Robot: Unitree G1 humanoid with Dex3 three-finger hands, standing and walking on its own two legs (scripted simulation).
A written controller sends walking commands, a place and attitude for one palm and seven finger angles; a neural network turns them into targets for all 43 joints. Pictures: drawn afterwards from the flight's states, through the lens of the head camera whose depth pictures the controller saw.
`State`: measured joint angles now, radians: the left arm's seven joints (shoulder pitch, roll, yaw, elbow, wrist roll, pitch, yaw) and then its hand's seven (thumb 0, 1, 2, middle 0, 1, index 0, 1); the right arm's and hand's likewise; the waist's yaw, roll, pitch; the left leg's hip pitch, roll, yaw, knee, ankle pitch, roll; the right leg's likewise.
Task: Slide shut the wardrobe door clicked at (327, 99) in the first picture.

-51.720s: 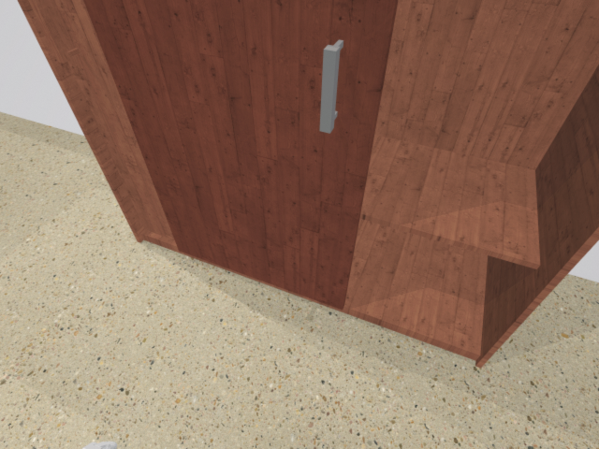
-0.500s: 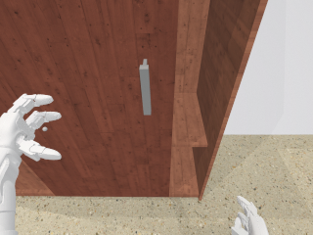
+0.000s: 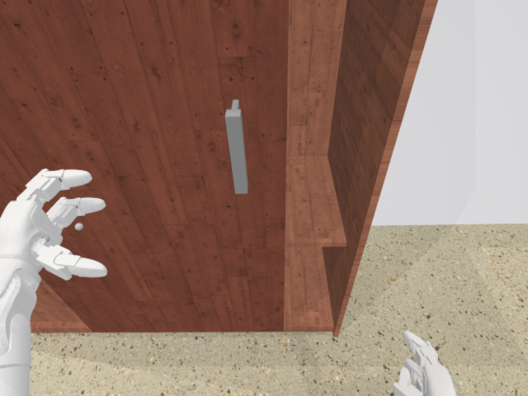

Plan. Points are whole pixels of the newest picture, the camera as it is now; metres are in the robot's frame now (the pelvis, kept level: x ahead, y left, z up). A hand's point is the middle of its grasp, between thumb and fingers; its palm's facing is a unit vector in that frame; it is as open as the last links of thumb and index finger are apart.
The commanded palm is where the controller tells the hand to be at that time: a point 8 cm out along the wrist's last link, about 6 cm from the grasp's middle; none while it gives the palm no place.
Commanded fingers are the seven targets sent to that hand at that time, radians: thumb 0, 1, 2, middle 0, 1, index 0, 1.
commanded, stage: move the hooked fingers beside the handle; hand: left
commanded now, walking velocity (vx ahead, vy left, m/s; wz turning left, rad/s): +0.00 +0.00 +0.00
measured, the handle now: (238, 148) +0.50 +0.10 +0.14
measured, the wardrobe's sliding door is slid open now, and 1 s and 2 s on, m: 0.19 0.19 0.19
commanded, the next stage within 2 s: none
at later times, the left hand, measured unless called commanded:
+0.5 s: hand (125, 203) +0.32 +0.24 +0.16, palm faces +0.13 -0.99 -0.02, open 14.0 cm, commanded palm +0.29 +0.28 +0.16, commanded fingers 0.00 -0.50 0.30 -0.30 -1.20 -0.30 -1.20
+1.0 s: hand (162, 185) +0.38 +0.20 +0.15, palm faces +0.12 -0.99 +0.00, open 14.0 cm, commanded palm +0.35 +0.24 +0.15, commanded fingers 0.00 -0.50 0.30 -0.30 -1.20 -0.30 -1.20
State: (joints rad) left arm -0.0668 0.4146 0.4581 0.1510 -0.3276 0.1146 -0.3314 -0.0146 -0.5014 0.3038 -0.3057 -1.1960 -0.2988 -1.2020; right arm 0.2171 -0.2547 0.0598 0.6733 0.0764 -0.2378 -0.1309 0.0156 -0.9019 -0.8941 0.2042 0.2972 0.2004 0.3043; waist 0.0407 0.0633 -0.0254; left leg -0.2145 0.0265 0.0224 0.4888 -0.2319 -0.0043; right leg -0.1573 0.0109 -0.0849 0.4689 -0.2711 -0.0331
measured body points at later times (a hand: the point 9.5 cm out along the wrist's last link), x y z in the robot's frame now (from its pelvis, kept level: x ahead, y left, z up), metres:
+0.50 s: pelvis +0.00 +0.01 +0.00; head -0.02 -0.02 +0.45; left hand +0.31 +0.29 +0.16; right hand +0.17 -0.23 -0.09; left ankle +0.02 +0.12 -0.74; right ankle -0.01 -0.09 -0.74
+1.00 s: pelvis +0.01 +0.00 +0.00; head +0.00 -0.02 +0.45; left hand +0.36 +0.25 +0.16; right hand +0.16 -0.24 -0.10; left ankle +0.02 +0.12 -0.74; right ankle -0.01 -0.09 -0.74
